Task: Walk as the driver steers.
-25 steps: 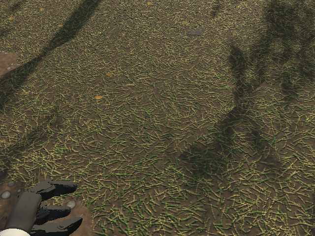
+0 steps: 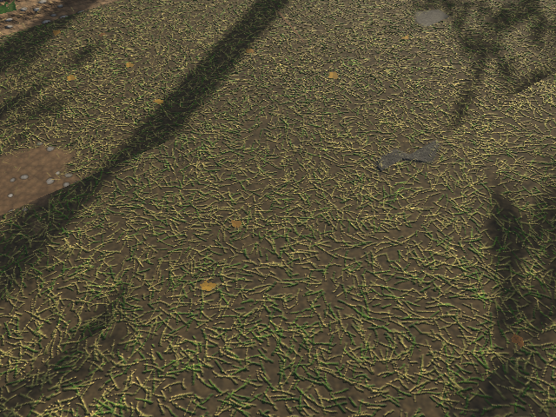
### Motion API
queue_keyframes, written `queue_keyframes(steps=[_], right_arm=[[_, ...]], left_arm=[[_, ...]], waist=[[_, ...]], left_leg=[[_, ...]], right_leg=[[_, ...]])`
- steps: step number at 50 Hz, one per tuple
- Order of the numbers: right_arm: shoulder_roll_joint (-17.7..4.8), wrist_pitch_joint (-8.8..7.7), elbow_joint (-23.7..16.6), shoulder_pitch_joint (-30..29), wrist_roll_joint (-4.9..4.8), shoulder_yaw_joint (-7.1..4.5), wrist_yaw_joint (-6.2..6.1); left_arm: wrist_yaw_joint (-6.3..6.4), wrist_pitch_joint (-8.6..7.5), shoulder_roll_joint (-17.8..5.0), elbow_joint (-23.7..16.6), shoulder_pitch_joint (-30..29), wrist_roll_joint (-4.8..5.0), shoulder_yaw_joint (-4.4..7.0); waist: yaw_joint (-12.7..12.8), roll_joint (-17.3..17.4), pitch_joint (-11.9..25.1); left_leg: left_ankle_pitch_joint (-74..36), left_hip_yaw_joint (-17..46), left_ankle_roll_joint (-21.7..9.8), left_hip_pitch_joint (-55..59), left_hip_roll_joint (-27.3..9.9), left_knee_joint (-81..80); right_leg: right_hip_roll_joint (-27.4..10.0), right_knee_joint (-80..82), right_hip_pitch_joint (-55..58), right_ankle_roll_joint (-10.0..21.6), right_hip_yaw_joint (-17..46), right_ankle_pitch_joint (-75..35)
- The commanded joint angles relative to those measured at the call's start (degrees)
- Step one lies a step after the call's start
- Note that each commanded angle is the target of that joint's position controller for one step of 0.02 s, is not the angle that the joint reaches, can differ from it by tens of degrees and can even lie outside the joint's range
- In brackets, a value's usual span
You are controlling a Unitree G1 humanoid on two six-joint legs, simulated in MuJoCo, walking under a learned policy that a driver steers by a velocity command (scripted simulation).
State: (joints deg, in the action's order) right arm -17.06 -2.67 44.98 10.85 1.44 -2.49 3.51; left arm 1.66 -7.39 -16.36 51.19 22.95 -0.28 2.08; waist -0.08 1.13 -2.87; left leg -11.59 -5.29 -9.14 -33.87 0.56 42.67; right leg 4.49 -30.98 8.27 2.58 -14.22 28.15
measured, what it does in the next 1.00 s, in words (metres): goes down, turning left: right foot 0.15 m lower, then left foot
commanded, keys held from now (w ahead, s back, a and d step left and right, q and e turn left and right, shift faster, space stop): w+q+shift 1.00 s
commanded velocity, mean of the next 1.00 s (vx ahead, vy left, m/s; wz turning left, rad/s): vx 1.00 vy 0.00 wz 0.93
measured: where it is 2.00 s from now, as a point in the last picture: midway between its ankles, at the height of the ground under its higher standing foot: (40, 236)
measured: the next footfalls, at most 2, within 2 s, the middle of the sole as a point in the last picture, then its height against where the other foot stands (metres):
right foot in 0.46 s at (353, 405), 0.15 m lower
left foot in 0.86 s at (229, 323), level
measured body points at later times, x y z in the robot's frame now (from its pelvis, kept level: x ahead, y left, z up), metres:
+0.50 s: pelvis +0.44 -0.05 -0.10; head +0.45 -0.06 +0.35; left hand +0.58 +0.27 -0.13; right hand +0.55 -0.37 -0.21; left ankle +0.19 +0.05 -0.68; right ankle +0.53 -0.18 -0.85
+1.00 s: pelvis +0.78 +0.14 -0.14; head +0.81 +0.15 +0.31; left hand +0.63 +0.37 -0.25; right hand +1.07 +0.05 -0.26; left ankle +0.77 +0.13 -0.85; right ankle +0.89 -0.02 -0.76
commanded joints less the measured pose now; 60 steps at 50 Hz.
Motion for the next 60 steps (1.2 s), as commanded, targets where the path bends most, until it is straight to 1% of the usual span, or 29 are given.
queue_keyframes(steps=[1,2,4,5,7,9,11,15,18,21,23,25,26,27,28,31,33,37,40,42,43,44,45,47,51,53,55,56,60], right_arm=[[-16.24,2.59,8.71,41.03,-0.75,-6.9,-2.07],[-14.73,2.82,5.71,30.11,-1.82,-5.36,-2.03],[-10.45,1.83,-1.38,17.51,-0.21,-4.03,-3.43],[-13.56,0.85,-2.97,13.55,0.65,-4.76,-4.71],[-12.29,-1.23,-5.12,4.02,0.89,-4.17,-4.26],[-14.1,-1.61,-3.05,8.17,-0.11,-5.04,-3.3],[-11.66,-1.88,-3.63,6.91,-0.29,-4.64,-2.52],[-9.79,-1.78,1.15,22.5,0.27,-5.16,-3.59],[-8.92,-0.96,1.15,15.74,-0.28,-5.47,-4.37],[-9.64,0.18,0.73,9.77,-0.82,-5.34,-5.52],[-9.31,1.08,-2.0,2.8,-2.36,-5.23,-5.35],[-1.22,0.09,-5.59,11.59,-3.9,-2.39,-6.01],[-1.37,0.68,-3.21,12.1,-1.5,-2.27,-6.81],[0.01,0.98,-5.95,12.1,1.43,-1.47,-6.18],[-4.04,1.65,-7.15,2.11,2.45,-1.82,-4.79],[-2.61,2.72,-9.45,-5.16,1.22,-1.04,-0.35],[-0.68,3.47,-10.99,-4.89,0.24,-0.2,0.5],[0.04,3.45,-13.56,-15.45,-0.05,1.5,0.77],[-2.07,3.21,-11.38,-8.32,0.1,1.05,1.25],[-8.12,3.25,-3.03,15.55,-0.53,-2.16,-0.28],[-10.78,3.14,-1.11,15.05,-2.1,-3.7,-1.95],[-16.06,3.27,-3.55,10.28,-1.99,-4.25,-2.55],[-16.22,3.87,-4.92,14.23,-0.17,-4.48,-3.53],[-10.83,2.94,-3.53,8.93,-0.08,-3.72,-4.52],[-9.5,-0.46,-4.37,1.22,-1.14,-2.51,-3.69],[-9.64,-1.35,-3.83,1.49,-0.11,-3.24,-3.02],[-9.51,-1.99,-0.49,9.89,-1.49,-3.49,-3.48],[-8.72,-2.07,0.07,9.76,-2.15,-3.45,-3.57],[-9.66,-1.56,-1.33,11.23,-0.24,-3.3,-4.36]], left_arm=[[-0.15,0.38,-9.13,-11.33,-20.56,0.49,2.11],[-0.05,-0.94,-4.04,-15.5,-19.26,-1.0,-0.45],[-0.9,-1.18,-6.41,-16.26,-16.54,-2.99,-1.24],[-1.82,-0.35,-6.31,-16.98,-14.92,-3.52,-1.72],[-1.79,2.77,-8.41,-19.05,-22.54,-3.43,-1.21],[-3.67,4.62,-4.5,-17.86,-19.32,-3.7,-2.32],[-4.15,3.93,-5.37,-14.06,-13.11,-3.28,-1.39],[-3.85,1.08,-6.18,-22.11,-41.43,-3.71,-1.06],[-4.43,0.76,-2.93,-18.97,-32.52,-1.99,-1.58],[-3.43,1.22,-5.73,-12.11,-11.5,-1.93,0.46],[-2.45,2.08,-11.23,-8.02,2.85,-2.84,3.16],[-3.47,1.2,-9.18,-7.09,4.71,-3.88,2.04],[-3.1,1.67,-7.91,-7.15,5.1,-3.51,2.35],[-1.93,1.64,-15.13,-7.03,3.66,-2.87,4.7],[-1.83,1.86,-8.97,-7.94,-0.32,-1.38,2.97],[-1.28,0.01,-3.3,-3.79,-1.93,-1.48,0.81],[-1.33,-0.51,-3.88,-2.98,-4.09,-0.97,1.03],[-0.75,0.99,-1.75,0.69,4.32,-1.13,0.47],[1.49,2.33,-8.84,-0.28,5.22,-1.56,1.6],[1.3,3.63,-12.63,-2.85,-1.68,-1.55,2.68],[0.13,4.28,-8.58,-3.58,-2.73,-2.26,2.22],[0.08,3.57,-4.05,-9.01,-0.54,-2.79,0.8],[-0.27,2.08,-6.89,-14.91,-5.34,-0.97,0.94],[-0.46,1.22,-9.67,-13.39,-6.9,-1.31,1.44],[-0.86,6.02,-7.19,-12.52,-6.03,-3.7,1.31],[-1.65,5.8,-2.81,-12.47,-5.76,-3.24,0.14],[-1.88,4.99,-5.81,-16.79,-16.63,-1.53,1.26],[-2.54,4.73,-4.86,-17.69,-18.67,-2.51,0.68],[-4.27,4.65,-5.19,-19.51,-22.42,-0.81,0.57]], waist=[[-23.98,17.14,9.18],[-14.91,25.81,7.81],[-4.72,-6.03,6.93],[-0.08,-5.41,3.14],[2.63,-8.34,-3.95],[1.92,-2.37,2.29],[3.52,-3.12,4.12],[-13.08,1.91,-5.0],[-9.06,-0.91,-1.07],[2.24,1.37,2.52],[11.68,-2.65,6.07],[2.58,-19.28,12.65],[3.66,-19.44,13.33],[1.92,-29.93,18.67],[3.05,-14.66,7.06],[-0.52,-4.51,-5.12],[-3.55,-10.41,-3.28],[-0.45,-4.18,-6.6],[-6.21,-6.86,0.25],[-17.13,-6.63,10.81],[-14.64,3.22,10.77],[-6.6,10.4,13.72],[-9.49,7.43,20.21],[-3.26,-5.6,1.36],[4.63,-3.5,-2.93],[4.0,-0.01,1.11],[-0.88,-2.64,0.45],[-1.43,-0.41,1.01],[-4.15,1.96,1.06]], left_leg=[[19.2,7.42,-13.08,61.65,0.43,-0.01],[20.97,29.52,-16.57,58.76,-8.24,-12.89],[32.02,43.16,-12.61,40.05,-13.58,-25.22],[39.15,49.33,-12.85,25.12,-16.02,-28.36],[33.36,38.06,-9.97,0.3,-10.38,-31.05],[28.26,28.36,-8.02,-3.63,-5.44,-32.63],[24.64,23.7,-5.85,0.67,-3.88,-26.16],[34.09,34.77,-6.84,34.1,-5.94,-18.36],[37.25,27.87,-0.82,20.17,0.63,-11.14],[36.29,24.72,-0.02,15.08,3.11,9.7],[47.97,19.25,1.55,1.54,7.44,38.35],[47.13,14.2,1.08,-18.18,0.71,47.33],[43.04,10.74,1.91,-22.12,-0.41,52.99],[39.59,8.52,2.29,-27.07,-2.56,60.66],[32.36,8.64,3.34,-26.54,-6.21,51.97],[21.96,11.85,6.09,-17.51,-7.49,35.96],[17.19,9.04,5.08,-13.44,-6.92,33.18],[18.73,-2.79,-0.59,-10.43,-3.05,15.35],[21.91,-7.57,-3.22,12.27,4.82,5.84],[22.37,0.66,-7.25,42.0,5.02,0.1],[24.66,9.41,-10.18,51.11,0.41,-6.24],[9.79,28.99,-13.42,56.34,-8.93,-4.03],[20.29,46.5,-20.89,65.11,-15.72,-16.92],[23.57,42.95,-16.41,41.86,-14.41,-26.37],[14.74,27.9,-13.18,12.53,-2.59,-27.68],[0.04,23.07,-10.68,8.78,0.12,-24.07],[7.89,25.62,-8.1,16.96,1.14,-20.97],[14.72,26.34,-6.59,16.85,1.98,-18.52],[21.4,30.88,-4.81,17.36,1.46,-11.28]], right_leg=[[-1.46,-70.92,-55.89,-5.22,2.0,-28.11],[1.98,-75.95,-70.89,-5.23,10.43,3.65],[-6.2,-57.7,-60.66,-3.16,20.4,-3.11],[-8.37,-46.7,-54.73,-2.75,23.02,-4.77],[-11.17,-27.5,-37.17,-5.27,20.8,-8.43],[-8.35,-24.05,-19.26,-4.68,14.39,-16.72],[-9.17,-28.06,-18.55,-3.35,14.32,-32.31],[-9.5,-10.8,-56.48,-4.2,20.59,-29.15],[-4.95,7.81,-26.58,-5.36,17.46,-49.08],[-10.28,15.27,-6.69,-3.8,20.04,-58.84],[-16.89,13.24,9.58,-2.18,24.17,-52.45],[-26.1,-9.37,22.08,-10.05,23.73,-77.03],[-26.16,-8.06,17.96,-8.75,25.58,-68.03],[-33.28,2.02,14.29,1.2,44.58,-26.02],[-29.99,12.75,-1.94,1.35,40.37,-10.91],[-25.08,12.49,-19.54,-0.47,26.81,-33.58],[-23.22,15.74,-21.19,-2.38,19.8,-38.43],[-17.34,16.86,-12.27,-5.56,4.02,-56.84],[-19.03,0.42,-13.21,-6.48,0.05,-90.53],[-19.58,-29.44,-24.99,-5.71,2.18,-76.89],[-9.19,-53.2,-38.39,-4.57,1.55,-18.16],[-6.55,-67.88,-51.59,-4.79,6.44,3.7],[-4.81,-67.86,-64.1,-5.72,16.7,0.8],[-10.19,-47.73,-59.81,-5.6,18.97,-5.23],[-10.29,-24.93,-36.0,-8.08,16.21,-0.73],[-8.83,-25.57,-28.49,-7.01,13.21,-22.71],[-9.04,-15.14,-39.81,-5.29,17.57,-36.71],[-8.66,-10.32,-37.62,-4.42,18.55,-44.02],[-5.63,-3.21,-31.93,-4.12,19.49,-42.77]])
